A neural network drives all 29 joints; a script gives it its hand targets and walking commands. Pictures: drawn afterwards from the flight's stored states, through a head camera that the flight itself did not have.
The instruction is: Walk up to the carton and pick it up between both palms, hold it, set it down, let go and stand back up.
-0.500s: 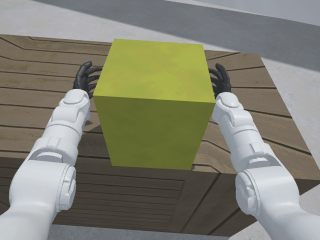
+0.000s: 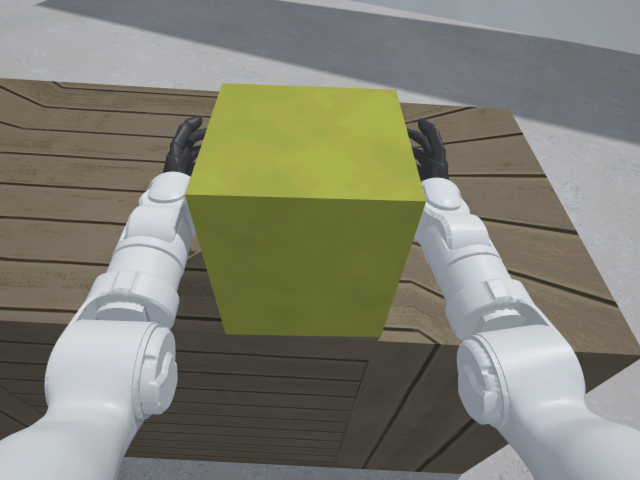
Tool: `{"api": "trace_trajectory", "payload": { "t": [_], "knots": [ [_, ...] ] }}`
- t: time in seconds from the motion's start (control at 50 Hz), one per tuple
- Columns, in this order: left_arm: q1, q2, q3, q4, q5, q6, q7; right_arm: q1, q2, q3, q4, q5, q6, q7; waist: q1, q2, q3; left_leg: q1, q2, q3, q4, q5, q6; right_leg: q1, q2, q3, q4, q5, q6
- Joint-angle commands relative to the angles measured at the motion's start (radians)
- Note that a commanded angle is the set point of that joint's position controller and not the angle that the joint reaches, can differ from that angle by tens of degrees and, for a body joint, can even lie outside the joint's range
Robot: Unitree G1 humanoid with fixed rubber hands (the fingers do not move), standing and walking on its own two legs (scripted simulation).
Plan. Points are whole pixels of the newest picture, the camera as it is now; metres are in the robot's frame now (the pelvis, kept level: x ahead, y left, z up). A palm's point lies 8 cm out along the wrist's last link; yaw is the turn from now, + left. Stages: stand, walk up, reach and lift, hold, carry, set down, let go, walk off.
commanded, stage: reach and lift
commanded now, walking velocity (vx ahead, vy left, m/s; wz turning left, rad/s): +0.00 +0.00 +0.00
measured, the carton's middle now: (306, 218) +0.43 -0.01 +0.12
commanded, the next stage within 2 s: none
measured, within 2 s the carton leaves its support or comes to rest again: leaves its support in 1.52 s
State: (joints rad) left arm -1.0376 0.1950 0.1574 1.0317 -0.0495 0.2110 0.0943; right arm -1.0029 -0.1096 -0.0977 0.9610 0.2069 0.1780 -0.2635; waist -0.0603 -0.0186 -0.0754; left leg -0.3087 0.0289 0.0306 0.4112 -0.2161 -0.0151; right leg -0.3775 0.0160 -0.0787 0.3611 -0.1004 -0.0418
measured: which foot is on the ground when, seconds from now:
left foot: down 0.00-1.00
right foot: down 0.00-1.00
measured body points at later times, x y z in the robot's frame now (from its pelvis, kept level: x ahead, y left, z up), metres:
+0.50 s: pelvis +0.01 +0.01 +0.01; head +0.01 +0.01 +0.46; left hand +0.46 +0.14 +0.17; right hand +0.44 -0.16 +0.17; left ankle -0.01 +0.13 -0.74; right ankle +0.05 -0.09 -0.74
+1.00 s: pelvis +0.03 +0.03 +0.01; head +0.04 +0.05 +0.45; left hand +0.47 +0.15 +0.15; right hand +0.44 -0.16 +0.16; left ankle -0.01 +0.13 -0.74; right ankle +0.05 -0.09 -0.74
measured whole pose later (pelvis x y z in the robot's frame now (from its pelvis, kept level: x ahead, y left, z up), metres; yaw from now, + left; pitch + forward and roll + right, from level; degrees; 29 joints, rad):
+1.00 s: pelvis +0.03 +0.03 +0.01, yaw -1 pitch -3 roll -1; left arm -0.85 -0.05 0.46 0.70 0.34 0.26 -0.01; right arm -0.81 0.03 -0.46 0.82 -0.19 0.00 -0.01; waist -0.06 -0.02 0.04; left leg -0.03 0.01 0.06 0.33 -0.26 0.02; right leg -0.11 0.01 -0.04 0.28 -0.13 0.00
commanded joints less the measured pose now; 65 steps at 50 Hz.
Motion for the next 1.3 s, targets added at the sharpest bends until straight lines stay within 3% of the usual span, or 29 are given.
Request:
{"api": "trace_trajectory", "payload": {
  "t": [0.0,0.06,0.08,0.12,0.18,0.22,0.24,0.26,0.3,0.32,0.36,0.4,0.42,0.5,0.56,0.64,0.66,0.68,0.74,0.8,0.84,0.98,1.28],
  "knots": [
    [-0.618,0.035,-0.075,-0.184,-0.047,-0.096,0.048,-0.543,0.007,-0.019,-0.086,-0.008,-0.028,0.019,-0.009,0.100,-0.588,-0.015,-0.021,-0.006,-0.054,0.105,-0.004,0.345,0.002,0.050,0.016,0.092,0.038],
    [-0.631,-0.012,-0.101,-0.231,-0.058,-0.107,0.056,-0.538,0.001,-0.057,-0.149,-0.047,-0.042,0.023,-0.030,0.157,-0.705,0.062,-0.021,-0.015,-0.016,0.233,-0.032,0.335,0.006,0.038,0.023,0.176,0.027],
    [-0.601,-0.026,-0.077,-0.208,-0.040,-0.105,0.051,-0.536,0.038,-0.044,-0.152,-0.044,-0.041,0.028,-0.012,0.131,-0.701,0.056,-0.032,-0.019,-0.006,0.244,-0.020,0.350,0.002,0.040,0.022,0.194,0.033],
    [-0.627,-0.023,-0.042,-0.193,-0.004,-0.108,0.030,-0.557,0.080,-0.066,-0.167,-0.086,-0.032,0.026,-0.014,0.098,-0.700,-0.030,-0.047,-0.005,-0.019,0.219,-0.009,0.446,-0.018,0.061,0.030,0.249,0.059],
    [-0.581,-0.078,0.010,-0.168,0.040,-0.119,0.013,-0.556,0.120,-0.093,-0.172,-0.137,-0.045,0.038,-0.010,0.048,-0.655,-0.069,-0.046,-0.014,-0.055,0.189,0.001,0.481,-0.017,0.058,0.042,0.266,0.061],
    [-0.568,-0.158,0.071,-0.203,0.119,-0.125,-0.029,-0.528,0.240,-0.094,-0.186,-0.194,-0.062,0.064,-0.002,0.036,-0.638,-0.065,-0.059,0.000,-0.053,0.270,0.008,0.586,-0.023,0.063,0.042,0.371,0.070],
    [-0.600,-0.222,0.076,-0.228,0.142,-0.131,-0.060,-0.562,0.308,-0.102,-0.219,-0.222,-0.076,0.085,-0.003,0.033,-0.672,-0.053,-0.065,0.006,-0.064,0.314,0.002,0.626,-0.022,0.065,0.044,0.456,0.078],
    [-0.562,-0.307,0.079,-0.227,0.197,-0.134,-0.089,-0.516,0.383,-0.106,-0.178,-0.267,-0.077,0.115,-0.011,0.039,-0.652,-0.023,-0.066,0.006,-0.080,0.323,-0.006,0.650,-0.020,0.054,0.032,0.471,0.076],
    [-0.538,-0.520,0.097,-0.152,0.290,-0.132,-0.180,-0.497,0.623,-0.083,-0.135,-0.364,-0.078,0.207,-0.009,0.015,-0.577,-0.040,-0.071,0.018,-0.132,0.247,0.008,0.720,-0.029,0.048,0.014,0.472,0.082],
    [-0.509,-0.560,0.111,-0.135,0.312,-0.138,-0.210,-0.501,0.665,-0.094,-0.177,-0.403,-0.095,0.240,0.011,0.004,-0.617,-0.042,-0.070,0.021,-0.154,0.219,0.018,0.771,-0.029,0.047,0.015,0.487,0.088],
    [-0.496,-0.577,0.116,-0.172,0.340,-0.152,-0.232,-0.429,0.686,-0.106,-0.178,-0.457,-0.112,0.282,0.009,0.015,-0.592,-0.066,-0.071,0.028,-0.187,0.185,0.015,0.830,-0.041,0.056,0.026,0.537,0.090],
    [-0.486,-0.562,0.139,-0.169,0.355,-0.135,-0.234,-0.386,0.662,-0.151,-0.145,-0.505,-0.109,0.310,-0.006,-0.001,-0.493,-0.071,-0.067,0.035,-0.210,0.117,0.014,0.834,-0.036,0.036,0.013,0.456,0.084],
    [-0.454,-0.544,0.170,-0.162,0.359,-0.123,-0.239,-0.370,0.659,-0.140,-0.168,-0.514,-0.112,0.320,0.016,-0.032,-0.432,-0.080,-0.071,0.039,-0.220,0.096,0.026,0.838,-0.042,0.034,0.001,0.420,0.093],
    [-0.413,-0.544,0.163,-0.230,0.387,-0.068,-0.241,-0.333,0.611,-0.150,-0.151,-0.509,-0.126,0.333,0.003,0.016,-0.320,0.006,-0.062,0.049,-0.232,0.115,0.007,0.774,-0.032,0.013,-0.026,0.323,0.089],
    [-0.385,-0.531,0.185,-0.245,0.407,-0.022,-0.245,-0.329,0.602,-0.166,-0.148,-0.513,-0.132,0.339,0.007,0.003,-0.210,0.044,-0.060,0.064,-0.224,0.087,0.004,0.707,-0.022,-0.007,-0.050,0.242,0.097],
    [-0.399,-0.567,0.128,-0.312,0.408,0.012,-0.224,-0.313,0.581,-0.189,-0.100,-0.510,-0.146,0.352,-0.002,0.087,-0.193,0.106,-0.050,0.069,-0.209,0.107,-0.023,0.623,-0.018,-0.022,-0.068,0.170,0.078],
    [-0.366,-0.508,0.212,-0.227,0.412,0.017,-0.218,-0.303,0.589,-0.162,-0.095,-0.485,-0.129,0.365,0.084,0.016,-0.110,0.094,-0.050,0.046,-0.197,0.121,0.014,0.571,-0.020,-0.003,-0.063,0.139,0.094],
    [-0.373,-0.514,0.201,-0.242,0.406,0.021,-0.212,-0.298,0.585,-0.169,-0.111,-0.481,-0.129,0.369,0.055,0.029,-0.146,0.109,-0.047,0.047,-0.203,0.114,0.014,0.557,-0.021,-0.003,-0.058,0.142,0.096],
    [-0.336,-0.536,0.166,-0.277,0.393,0.028,-0.192,-0.291,0.575,-0.151,-0.110,-0.470,-0.150,0.375,0.069,0.046,-0.211,0.148,-0.041,0.049,-0.177,0.195,0.000,0.590,-0.016,-0.011,-0.047,0.206,0.087],
    [-0.316,-0.589,0.106,-0.321,0.379,0.025,-0.170,-0.304,0.573,-0.110,-0.126,-0.442,-0.180,0.373,0.067,0.076,-0.322,0.261,-0.038,0.055,-0.105,0.387,-0.037,0.578,0.008,-0.023,-0.035,0.315,0.072],
    [-0.291,-0.611,0.076,-0.344,0.368,0.026,-0.162,-0.304,0.579,-0.076,-0.140,-0.427,-0.195,0.369,0.065,0.074,-0.364,0.266,-0.041,0.057,-0.078,0.464,-0.039,0.602,0.013,-0.022,-0.019,0.394,0.070],
    [-0.206,-0.592,0.076,-0.379,0.374,0.082,-0.178,-0.235,0.571,-0.014,-0.130,-0.399,-0.177,0.351,0.065,-0.008,-0.208,0.130,-0.046,0.048,-0.136,0.365,0.009,0.691,-0.004,0.005,-0.002,0.465,0.094],
    [-0.184,-0.641,0.001,-0.444,0.363,0.109,-0.166,-0.242,0.538,0.006,-0.164,-0.355,-0.213,0.340,0.054,0.052,-0.276,0.237,-0.040,0.036,-0.098,0.424,-0.018,0.605,0.004,-0.025,-0.033,0.401,0.072]
  ]
}}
